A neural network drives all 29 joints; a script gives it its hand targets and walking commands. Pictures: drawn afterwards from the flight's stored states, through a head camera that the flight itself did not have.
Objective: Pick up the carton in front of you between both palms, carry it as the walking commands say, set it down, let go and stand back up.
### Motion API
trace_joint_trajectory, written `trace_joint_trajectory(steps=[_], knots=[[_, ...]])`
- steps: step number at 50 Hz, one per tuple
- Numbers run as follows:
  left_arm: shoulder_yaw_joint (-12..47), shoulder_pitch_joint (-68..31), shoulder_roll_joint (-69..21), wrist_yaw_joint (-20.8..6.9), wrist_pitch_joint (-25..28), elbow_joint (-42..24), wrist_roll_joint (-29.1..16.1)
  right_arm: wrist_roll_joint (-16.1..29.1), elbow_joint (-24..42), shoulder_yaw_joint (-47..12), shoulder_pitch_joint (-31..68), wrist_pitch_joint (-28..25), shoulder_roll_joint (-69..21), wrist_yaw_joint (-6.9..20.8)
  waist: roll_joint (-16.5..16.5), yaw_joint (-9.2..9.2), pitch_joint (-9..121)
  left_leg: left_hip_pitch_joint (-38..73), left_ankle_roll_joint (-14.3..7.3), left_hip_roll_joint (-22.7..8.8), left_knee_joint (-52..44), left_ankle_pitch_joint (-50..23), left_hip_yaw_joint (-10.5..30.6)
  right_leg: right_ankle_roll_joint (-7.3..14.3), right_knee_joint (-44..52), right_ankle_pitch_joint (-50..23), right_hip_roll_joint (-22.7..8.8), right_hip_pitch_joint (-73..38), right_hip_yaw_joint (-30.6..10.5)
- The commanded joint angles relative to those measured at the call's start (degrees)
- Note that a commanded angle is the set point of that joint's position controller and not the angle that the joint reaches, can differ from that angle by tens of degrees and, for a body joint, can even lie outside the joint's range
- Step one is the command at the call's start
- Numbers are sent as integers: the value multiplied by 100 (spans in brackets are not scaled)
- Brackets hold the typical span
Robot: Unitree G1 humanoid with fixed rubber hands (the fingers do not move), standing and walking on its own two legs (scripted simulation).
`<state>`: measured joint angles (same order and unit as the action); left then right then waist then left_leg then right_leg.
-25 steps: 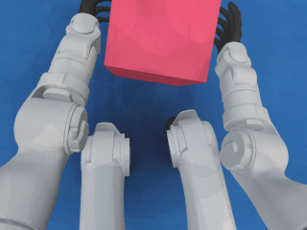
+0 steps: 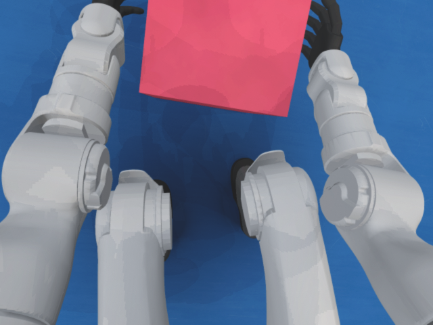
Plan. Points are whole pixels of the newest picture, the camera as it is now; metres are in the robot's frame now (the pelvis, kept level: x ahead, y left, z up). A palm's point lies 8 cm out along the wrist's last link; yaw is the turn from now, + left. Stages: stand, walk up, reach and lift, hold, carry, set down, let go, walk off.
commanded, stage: set down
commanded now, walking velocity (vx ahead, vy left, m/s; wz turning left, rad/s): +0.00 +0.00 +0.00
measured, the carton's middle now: (215, 48) +0.50 -0.05 -0.25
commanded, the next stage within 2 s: let go in 1.24 s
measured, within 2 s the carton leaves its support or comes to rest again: neither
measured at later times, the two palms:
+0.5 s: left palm out of the picture +0.56 +0.12 -0.08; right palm (385, 42) +0.47 -0.25 -0.08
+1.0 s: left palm out of the picture +0.56 +0.13 +0.07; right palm out of the picture +0.47 -0.26 +0.07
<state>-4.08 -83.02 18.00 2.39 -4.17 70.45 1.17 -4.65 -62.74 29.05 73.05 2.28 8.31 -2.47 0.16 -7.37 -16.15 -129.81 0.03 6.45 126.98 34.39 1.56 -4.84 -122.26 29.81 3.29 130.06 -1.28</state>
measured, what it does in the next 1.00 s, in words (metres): rises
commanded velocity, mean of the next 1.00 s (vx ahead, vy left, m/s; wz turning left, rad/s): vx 0.00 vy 0.00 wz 0.00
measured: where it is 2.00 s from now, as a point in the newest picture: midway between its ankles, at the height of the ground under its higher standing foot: (204, 223)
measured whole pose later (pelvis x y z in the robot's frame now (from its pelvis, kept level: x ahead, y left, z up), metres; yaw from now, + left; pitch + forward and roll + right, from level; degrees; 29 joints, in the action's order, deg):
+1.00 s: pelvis +0.03 -0.01 +0.17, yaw +0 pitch +47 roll -2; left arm -7.4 -64.7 19.8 -0.1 -10.5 51.2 -0.3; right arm 6.8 -38.9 18.9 51.3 8.3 8.6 -5.4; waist 1.9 -7.8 5.3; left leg -109.1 0.1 3.5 91.8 29.6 2.3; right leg -1.4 -88.1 24.4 2.1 110.6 -0.7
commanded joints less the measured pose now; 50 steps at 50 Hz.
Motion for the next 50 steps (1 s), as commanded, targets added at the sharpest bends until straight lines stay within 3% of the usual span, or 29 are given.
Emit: trace_joint_trajectory(steps=[1,7,13,19,24,29,42,50], knots=[[297,-1389,866,189,206,-506,-439,515,203,-335,758,-343,1200,-287,647,-340,5170,2323,158,-296,-1344,-1272,190,102,613,-1585,-199,-2438,555],[909,-1434,746,131,338,-1168,-1240,1606,486,-1218,899,-580,1283,-300,821,-383,6090,2904,132,-434,-1035,-1932,218,167,555,-2308,-318,-2767,431],[766,-1187,1212,211,192,-1880,-1231,2023,1313,-1484,439,-412,1456,-443,904,-267,7626,3745,88,-406,-1070,-1763,-91,173,748,-2466,-216,-3790,465],[409,-878,1163,225,-224,-2501,-972,1801,2446,-1347,-132,44,1340,-685,828,-303,8407,4052,35,-244,-1582,-1173,-348,239,1380,-2053,-25,-4538,598],[-21,-390,953,71,-321,-1759,-696,1467,2307,-1294,-253,247,862,-665,453,-172,6848,3030,-68,-230,-2135,-644,-298,173,1865,-1481,-19,-3991,543],[-288,-158,882,-44,-195,-1410,-448,1244,2184,-1213,-397,227,624,-554,298,-112,6677,2837,-75,-215,-2614,-763,-290,83,2281,-1618,-3,-4078,531],[-259,-29,805,-166,-452,-2610,-260,1178,3052,-966,-1000,451,780,-431,994,-294,8235,5055,77,-108,-3844,-1651,-301,140,3468,-2257,81,-4856,714],[-460,445,656,-276,-522,-2514,-84,1091,2968,-924,-1349,492,629,-238,875,-216,7822,5584,91,-127,-4714,-1977,-208,113,4313,-2459,77,-5249,668]])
